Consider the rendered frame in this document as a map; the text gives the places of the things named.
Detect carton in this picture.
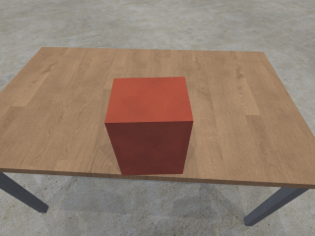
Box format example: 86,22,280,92
104,77,194,176

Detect table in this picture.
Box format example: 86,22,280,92
0,46,315,226

